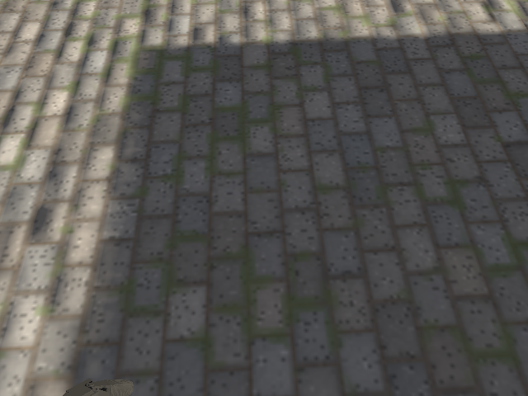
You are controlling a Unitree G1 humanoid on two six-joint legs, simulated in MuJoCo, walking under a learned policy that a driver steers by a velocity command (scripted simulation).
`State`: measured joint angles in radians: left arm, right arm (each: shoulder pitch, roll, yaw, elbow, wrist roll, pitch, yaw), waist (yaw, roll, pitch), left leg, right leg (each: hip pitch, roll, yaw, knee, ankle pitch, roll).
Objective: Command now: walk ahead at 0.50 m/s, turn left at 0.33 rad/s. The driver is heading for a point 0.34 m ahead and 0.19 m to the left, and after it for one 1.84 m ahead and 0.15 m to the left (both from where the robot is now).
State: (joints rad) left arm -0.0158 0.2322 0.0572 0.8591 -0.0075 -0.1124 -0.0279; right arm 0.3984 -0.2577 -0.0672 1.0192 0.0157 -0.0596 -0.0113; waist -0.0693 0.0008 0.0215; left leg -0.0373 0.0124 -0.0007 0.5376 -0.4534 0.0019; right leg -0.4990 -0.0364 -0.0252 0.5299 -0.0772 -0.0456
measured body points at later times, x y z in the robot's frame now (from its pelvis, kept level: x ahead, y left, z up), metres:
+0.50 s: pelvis +0.26 +0.03 +0.00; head +0.30 +0.04 +0.45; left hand +0.20 +0.30 -0.14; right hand +0.53 -0.15 -0.10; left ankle +0.38 +0.15 -0.72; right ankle +0.12 -0.12 -0.72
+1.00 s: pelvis +0.41 +0.06 +0.01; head +0.43 +0.07 +0.46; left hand +0.40 +0.36 -0.11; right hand +0.66 -0.10 -0.10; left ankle +0.38 +0.15 -0.72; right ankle +0.50 -0.06 -0.72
